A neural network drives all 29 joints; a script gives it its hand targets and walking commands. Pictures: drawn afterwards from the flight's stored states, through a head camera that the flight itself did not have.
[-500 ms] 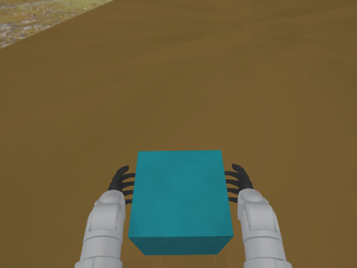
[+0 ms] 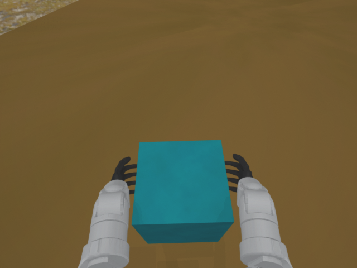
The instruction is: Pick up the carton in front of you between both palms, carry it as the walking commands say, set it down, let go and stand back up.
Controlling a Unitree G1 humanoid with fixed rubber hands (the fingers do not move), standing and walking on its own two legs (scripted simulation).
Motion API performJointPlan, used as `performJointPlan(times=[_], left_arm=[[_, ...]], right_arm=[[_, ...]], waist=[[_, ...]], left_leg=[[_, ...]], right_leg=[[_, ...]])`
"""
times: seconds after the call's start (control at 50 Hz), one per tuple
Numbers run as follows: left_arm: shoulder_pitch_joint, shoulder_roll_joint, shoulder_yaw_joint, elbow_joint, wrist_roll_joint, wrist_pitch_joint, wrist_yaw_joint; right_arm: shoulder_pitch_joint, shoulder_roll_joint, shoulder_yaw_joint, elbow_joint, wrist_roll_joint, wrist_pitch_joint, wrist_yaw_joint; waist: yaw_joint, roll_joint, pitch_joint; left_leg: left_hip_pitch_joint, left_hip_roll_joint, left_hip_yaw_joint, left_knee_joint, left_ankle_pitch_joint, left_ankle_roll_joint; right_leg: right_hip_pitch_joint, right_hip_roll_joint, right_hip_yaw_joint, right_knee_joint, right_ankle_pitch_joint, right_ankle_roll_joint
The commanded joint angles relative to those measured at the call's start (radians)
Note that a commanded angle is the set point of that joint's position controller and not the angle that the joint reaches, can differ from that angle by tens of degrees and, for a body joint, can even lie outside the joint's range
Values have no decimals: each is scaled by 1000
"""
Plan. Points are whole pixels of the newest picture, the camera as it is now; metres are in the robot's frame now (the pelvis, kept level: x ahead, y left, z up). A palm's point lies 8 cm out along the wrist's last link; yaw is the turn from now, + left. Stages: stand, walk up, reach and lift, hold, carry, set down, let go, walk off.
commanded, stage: set down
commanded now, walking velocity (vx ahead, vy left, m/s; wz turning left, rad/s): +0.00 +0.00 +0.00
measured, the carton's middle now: (181, 195) +0.34 -0.01 -0.07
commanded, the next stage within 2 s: none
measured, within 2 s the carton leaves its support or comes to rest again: neither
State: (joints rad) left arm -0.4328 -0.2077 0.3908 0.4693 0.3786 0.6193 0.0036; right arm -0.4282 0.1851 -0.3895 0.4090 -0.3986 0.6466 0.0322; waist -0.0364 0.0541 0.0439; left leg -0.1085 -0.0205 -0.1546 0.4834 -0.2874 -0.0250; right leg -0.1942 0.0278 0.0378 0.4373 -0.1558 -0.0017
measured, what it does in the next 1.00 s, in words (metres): lowers itself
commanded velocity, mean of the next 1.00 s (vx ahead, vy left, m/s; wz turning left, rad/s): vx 0.00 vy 0.00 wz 0.00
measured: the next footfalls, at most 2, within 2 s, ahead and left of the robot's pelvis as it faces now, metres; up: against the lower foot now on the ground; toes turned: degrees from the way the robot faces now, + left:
none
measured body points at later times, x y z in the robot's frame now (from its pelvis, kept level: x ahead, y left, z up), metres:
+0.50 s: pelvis -0.03 +0.01 -0.08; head +0.20 -0.03 +0.30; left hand +0.39 +0.09 -0.18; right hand +0.36 -0.20 -0.17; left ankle -0.01 +0.14 -0.74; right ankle +0.06 -0.12 -0.74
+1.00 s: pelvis -0.06 +0.01 -0.22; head +0.20 -0.04 +0.14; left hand +0.45 +0.07 -0.31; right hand +0.38 -0.23 -0.31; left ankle -0.01 +0.14 -0.74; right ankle +0.06 -0.12 -0.74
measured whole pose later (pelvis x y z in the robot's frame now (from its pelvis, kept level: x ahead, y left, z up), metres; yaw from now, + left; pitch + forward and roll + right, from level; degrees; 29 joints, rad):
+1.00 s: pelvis -0.06 +0.01 -0.22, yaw +2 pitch +46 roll +4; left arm -1.03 -0.01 0.40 0.78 0.23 0.28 0.08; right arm -0.91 0.08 -0.55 0.54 -0.29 0.32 -0.08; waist -0.11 0.09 -0.18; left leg -1.80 -0.14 -0.09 1.54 -0.54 -0.06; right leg -1.91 0.07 0.12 1.48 -0.37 0.05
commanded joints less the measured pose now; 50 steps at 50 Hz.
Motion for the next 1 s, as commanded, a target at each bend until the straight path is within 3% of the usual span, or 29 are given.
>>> performJointPlan(times=[0.0,0.08,0.14,0.2,0.28,0.38,0.42,0.48,0.56,0.62,0.82,0.98], left_arm=[[-606,-887,-369,138,-165,-83,-226],[-575,-767,-237,195,-79,-178,-169],[-543,-724,-221,194,-60,-274,-142],[-550,-755,-287,175,-83,-378,-129],[-626,-806,-446,125,-152,-487,-118],[-702,-810,-633,29,-232,-526,-116],[-722,-816,-662,21,-245,-508,-130],[-765,-829,-661,38,-250,-459,-163],[-841,-827,-606,104,-245,-392,-211],[-895,-804,-550,160,-241,-361,-230],[-1083,-732,-440,287,-251,-370,-220],[-1191,-700,-444,343,-284,-379,-187]], right_arm=[[-566,751,344,138,170,-85,253],[-532,635,216,206,82,-168,231],[-505,606,206,224,65,-257,229],[-524,644,271,217,97,-355,243],[-582,711,385,191,153,-459,253],[-628,741,507,104,206,-495,242],[-641,753,530,88,217,-481,242],[-663,779,530,102,215,-437,251],[-720,800,487,150,198,-368,260],[-777,800,452,179,190,-332,254],[-982,798,414,212,223,-324,192],[-1092,747,390,220,251,-338,154]], waist=[[-43,-5,-140],[-51,-23,-171],[-47,-30,-273],[-37,-26,-424],[-53,-37,-686],[-77,-54,-1063],[-86,-45,-1125],[-96,-16,-1123],[-106,11,-1044],[-105,1,-1016],[-104,-56,-1128],[-145,-26,-1208]], left_leg=[[-367,-69,74,-117,-111,31],[-420,-86,81,-40,1,12],[-463,-97,85,33,126,2],[-511,-109,89,111,235,-5],[-621,-121,102,234,343,-22],[-812,-136,122,382,401,-37],[-873,-146,132,426,364,-36],[-949,-158,150,479,255,-32],[-1095,-166,174,535,52,-23],[-1219,-170,183,579,-48,-15],[-1508,-194,213,788,-138,-4],[-1591,-208,226,923,-156,-8]], right_leg=[[226,63,-14,20,-64,-13],[67,71,-25,100,49,-10],[-32,76,-25,175,173,-3],[-93,81,-22,251,288,1],[-144,82,-26,374,439,2],[-162,76,-20,533,629,14],[-222,79,-24,570,596,20],[-369,88,-43,598,433,29],[-535,92,-62,632,191,30],[-590,89,-66,669,99,32],[-684,95,-67,849,62,62],[-796,104,-101,986,78,76]])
